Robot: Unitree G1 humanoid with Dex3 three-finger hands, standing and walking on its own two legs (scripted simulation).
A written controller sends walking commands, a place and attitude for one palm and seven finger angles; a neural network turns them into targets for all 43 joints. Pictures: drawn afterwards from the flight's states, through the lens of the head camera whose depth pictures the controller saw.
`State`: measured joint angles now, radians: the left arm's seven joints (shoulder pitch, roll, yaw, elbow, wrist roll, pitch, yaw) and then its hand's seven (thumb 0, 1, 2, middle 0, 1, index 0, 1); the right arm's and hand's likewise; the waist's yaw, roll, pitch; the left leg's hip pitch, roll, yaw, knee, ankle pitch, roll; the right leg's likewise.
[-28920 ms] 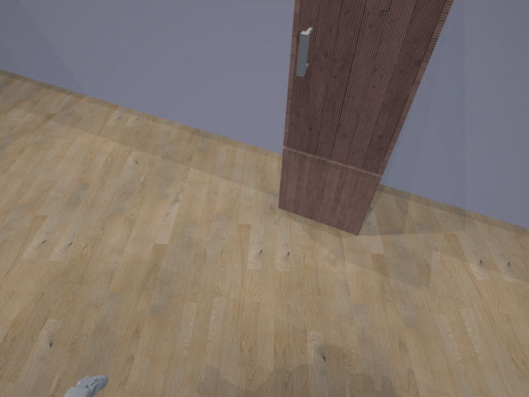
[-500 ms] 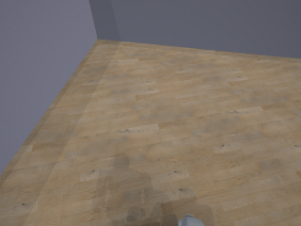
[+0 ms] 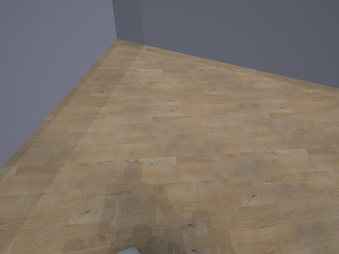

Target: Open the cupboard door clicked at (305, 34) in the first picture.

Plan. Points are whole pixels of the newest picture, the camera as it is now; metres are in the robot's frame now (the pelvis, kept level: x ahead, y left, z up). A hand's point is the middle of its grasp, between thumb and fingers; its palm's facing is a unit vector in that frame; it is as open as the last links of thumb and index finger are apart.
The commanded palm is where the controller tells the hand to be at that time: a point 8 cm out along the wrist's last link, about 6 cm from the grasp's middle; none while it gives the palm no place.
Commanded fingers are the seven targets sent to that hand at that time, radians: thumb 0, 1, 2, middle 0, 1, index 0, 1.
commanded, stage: turn to face it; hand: left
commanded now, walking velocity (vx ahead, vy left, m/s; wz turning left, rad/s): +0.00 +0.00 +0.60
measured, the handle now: out of the picture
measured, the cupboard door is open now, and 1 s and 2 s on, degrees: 49 49 49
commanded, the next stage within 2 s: none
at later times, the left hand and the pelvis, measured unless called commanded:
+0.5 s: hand out of the picture +0.08 +0.15 -0.14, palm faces +0.27 -0.92 -0.29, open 7.4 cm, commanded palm none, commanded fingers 0.00 0.90 0.90 -0.20 -0.30 -0.20 -0.30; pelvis +0.05 -0.07 +0.01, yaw +17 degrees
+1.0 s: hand out of the picture +0.02 +0.14 -0.14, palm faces +0.57 -0.77 -0.29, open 7.4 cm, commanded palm none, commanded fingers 0.00 0.90 0.90 -0.20 -0.30 -0.20 -0.30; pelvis +0.06 -0.10 +0.01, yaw +35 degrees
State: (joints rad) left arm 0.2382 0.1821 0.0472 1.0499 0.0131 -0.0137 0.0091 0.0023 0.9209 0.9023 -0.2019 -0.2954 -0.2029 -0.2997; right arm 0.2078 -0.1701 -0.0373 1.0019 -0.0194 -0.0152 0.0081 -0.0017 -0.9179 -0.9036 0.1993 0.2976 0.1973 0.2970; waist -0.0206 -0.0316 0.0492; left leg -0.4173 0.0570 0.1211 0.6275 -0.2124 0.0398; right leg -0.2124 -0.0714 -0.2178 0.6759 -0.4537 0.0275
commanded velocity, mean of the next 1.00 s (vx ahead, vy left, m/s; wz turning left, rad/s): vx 0.00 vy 0.00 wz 0.60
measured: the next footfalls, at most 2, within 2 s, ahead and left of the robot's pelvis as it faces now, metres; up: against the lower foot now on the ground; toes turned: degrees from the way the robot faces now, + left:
right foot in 0.38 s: +0.12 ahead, -0.18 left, +0.00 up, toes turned +11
left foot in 0.72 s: +0.05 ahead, +0.06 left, +0.00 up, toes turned +32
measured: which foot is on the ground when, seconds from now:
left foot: down 0.00-0.38, up 0.40-0.70, down 0.72-1.00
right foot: up 0.00-0.36, down 0.38-0.72, up 0.74-1.00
